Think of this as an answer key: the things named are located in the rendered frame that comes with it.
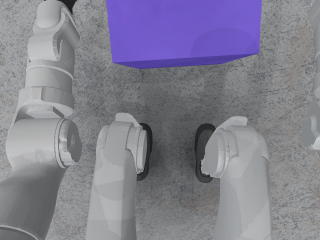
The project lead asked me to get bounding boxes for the right robot forearm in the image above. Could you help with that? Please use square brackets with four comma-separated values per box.
[307, 0, 320, 99]

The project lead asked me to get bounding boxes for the robot left hand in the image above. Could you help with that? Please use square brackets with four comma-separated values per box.
[44, 0, 77, 15]

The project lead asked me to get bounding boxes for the left robot shin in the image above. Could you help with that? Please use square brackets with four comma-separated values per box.
[96, 113, 144, 174]

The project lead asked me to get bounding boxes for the left robot foot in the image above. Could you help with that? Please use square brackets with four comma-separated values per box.
[136, 123, 153, 181]

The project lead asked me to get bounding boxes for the robot left upper arm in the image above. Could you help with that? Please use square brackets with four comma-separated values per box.
[0, 117, 83, 240]

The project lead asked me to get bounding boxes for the carton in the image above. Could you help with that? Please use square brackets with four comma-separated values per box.
[106, 0, 262, 69]

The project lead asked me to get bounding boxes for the left robot forearm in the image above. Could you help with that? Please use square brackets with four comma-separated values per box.
[5, 0, 80, 164]

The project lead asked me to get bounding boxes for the robot right upper arm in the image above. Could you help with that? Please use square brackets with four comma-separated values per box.
[301, 100, 320, 157]

